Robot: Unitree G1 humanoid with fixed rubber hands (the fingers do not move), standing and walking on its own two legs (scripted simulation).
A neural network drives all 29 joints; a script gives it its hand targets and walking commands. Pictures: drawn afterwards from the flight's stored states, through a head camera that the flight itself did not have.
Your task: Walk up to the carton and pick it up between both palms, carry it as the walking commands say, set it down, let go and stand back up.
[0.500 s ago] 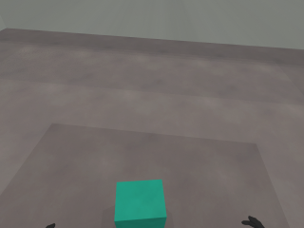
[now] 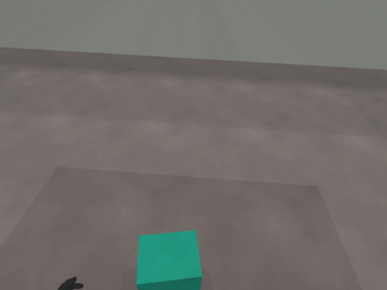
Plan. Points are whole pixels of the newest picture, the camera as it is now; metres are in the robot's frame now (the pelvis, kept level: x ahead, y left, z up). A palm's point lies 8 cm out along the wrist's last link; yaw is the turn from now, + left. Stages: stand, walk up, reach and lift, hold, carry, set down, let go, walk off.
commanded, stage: stand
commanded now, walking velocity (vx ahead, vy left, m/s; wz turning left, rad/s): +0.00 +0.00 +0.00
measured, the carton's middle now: (169, 268) +0.44 +0.08 -0.64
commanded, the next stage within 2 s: none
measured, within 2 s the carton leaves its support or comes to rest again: neither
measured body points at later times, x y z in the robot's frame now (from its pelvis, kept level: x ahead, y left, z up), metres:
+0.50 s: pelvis -0.04 +0.01 +0.00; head -0.07 +0.02 +0.45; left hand +0.03 +0.31 -0.12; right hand +0.02 -0.30 -0.11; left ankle -0.01 +0.11 -0.74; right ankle -0.02 -0.10 -0.74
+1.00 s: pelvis -0.03 +0.02 +0.01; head -0.05 +0.03 +0.46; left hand +0.05 +0.32 -0.12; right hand +0.03 -0.29 -0.11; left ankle -0.01 +0.11 -0.74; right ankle -0.02 -0.10 -0.74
